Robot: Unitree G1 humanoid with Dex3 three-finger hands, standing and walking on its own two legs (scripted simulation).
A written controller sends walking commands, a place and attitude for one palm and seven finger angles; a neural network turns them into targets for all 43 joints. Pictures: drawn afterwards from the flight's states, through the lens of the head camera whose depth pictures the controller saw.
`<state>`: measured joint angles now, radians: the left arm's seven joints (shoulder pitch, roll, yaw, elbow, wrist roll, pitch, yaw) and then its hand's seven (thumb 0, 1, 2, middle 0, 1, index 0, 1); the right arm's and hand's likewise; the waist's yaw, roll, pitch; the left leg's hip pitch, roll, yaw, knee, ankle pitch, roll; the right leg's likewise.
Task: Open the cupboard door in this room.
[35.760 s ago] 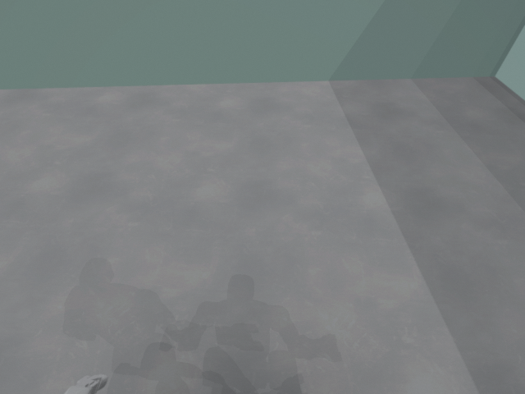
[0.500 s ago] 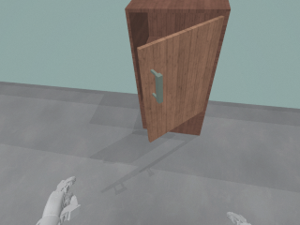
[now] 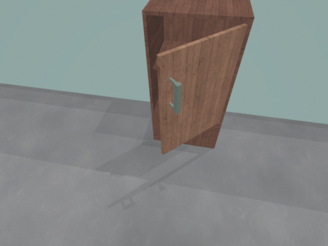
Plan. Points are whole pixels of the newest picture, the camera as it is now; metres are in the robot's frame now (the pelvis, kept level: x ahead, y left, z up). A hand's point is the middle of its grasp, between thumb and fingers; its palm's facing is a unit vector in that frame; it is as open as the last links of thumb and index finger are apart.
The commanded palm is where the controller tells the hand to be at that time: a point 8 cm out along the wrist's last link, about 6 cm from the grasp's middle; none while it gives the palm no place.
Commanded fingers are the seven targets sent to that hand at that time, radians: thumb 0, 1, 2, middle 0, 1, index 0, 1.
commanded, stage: let the arm hang, fingers relaxed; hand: left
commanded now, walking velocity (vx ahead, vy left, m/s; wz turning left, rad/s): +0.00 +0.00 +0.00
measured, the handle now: (174, 95) +0.64 +0.00 -0.03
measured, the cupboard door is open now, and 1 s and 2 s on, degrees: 45 45 45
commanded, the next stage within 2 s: look to check the result in 0.42 s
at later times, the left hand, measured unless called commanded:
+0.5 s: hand out of the picture +0.00 +0.17 -0.18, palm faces +0.04 -0.98 -0.18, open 7.3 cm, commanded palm none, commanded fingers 0.00 0.90 0.90 -0.20 -0.30 -0.20 -0.30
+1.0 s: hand out of the picture +0.02 +0.17 -0.18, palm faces +0.03 -0.98 -0.19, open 7.3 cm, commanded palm none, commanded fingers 0.00 0.90 0.90 -0.20 -0.30 -0.20 -0.30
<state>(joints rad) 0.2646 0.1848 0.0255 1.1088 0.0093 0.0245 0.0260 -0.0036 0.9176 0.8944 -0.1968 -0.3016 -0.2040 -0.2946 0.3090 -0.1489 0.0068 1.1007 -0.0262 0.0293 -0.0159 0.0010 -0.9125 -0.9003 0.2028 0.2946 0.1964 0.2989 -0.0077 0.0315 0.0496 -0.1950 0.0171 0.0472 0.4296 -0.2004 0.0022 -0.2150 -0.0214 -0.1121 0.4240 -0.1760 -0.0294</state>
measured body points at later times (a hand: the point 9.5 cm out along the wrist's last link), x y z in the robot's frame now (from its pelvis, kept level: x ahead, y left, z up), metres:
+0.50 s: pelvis +0.01 +0.01 +0.00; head +0.02 +0.00 +0.45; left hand +0.00 +0.22 -0.16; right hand -0.02 -0.19 -0.17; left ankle +0.02 +0.12 -0.74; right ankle +0.04 -0.10 -0.74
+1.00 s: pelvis +0.02 +0.00 +0.00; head +0.04 +0.00 +0.45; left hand +0.02 +0.22 -0.16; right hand +0.00 -0.20 -0.16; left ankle +0.02 +0.12 -0.74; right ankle +0.04 -0.10 -0.74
